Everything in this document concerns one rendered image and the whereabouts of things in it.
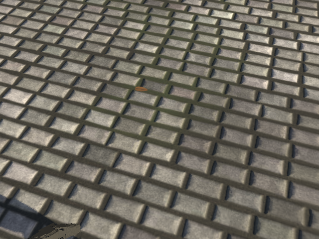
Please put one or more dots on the robot left hand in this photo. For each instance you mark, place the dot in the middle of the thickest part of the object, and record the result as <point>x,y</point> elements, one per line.
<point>59,231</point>

